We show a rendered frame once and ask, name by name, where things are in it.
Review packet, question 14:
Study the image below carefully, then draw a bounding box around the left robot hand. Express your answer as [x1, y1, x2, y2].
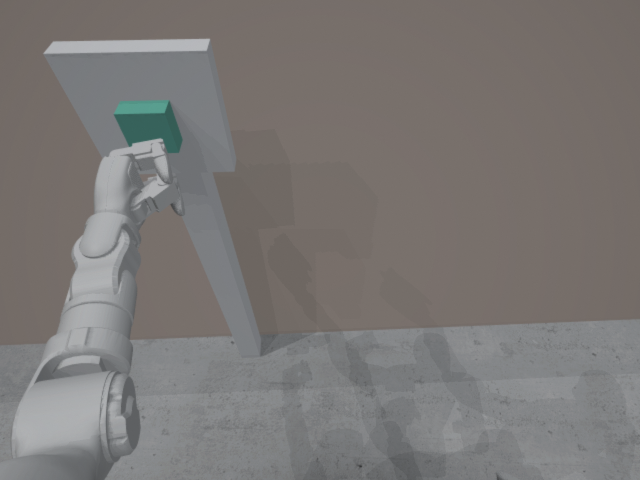
[94, 138, 185, 231]

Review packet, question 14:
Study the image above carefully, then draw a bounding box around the robot left forearm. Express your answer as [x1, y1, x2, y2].
[10, 212, 141, 459]

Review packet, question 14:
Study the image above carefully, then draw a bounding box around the panel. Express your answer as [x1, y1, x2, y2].
[43, 39, 261, 358]

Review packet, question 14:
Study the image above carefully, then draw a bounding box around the button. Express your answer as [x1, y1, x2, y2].
[114, 100, 183, 153]

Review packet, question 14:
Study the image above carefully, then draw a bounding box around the left robot upper arm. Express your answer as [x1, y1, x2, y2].
[0, 370, 141, 480]

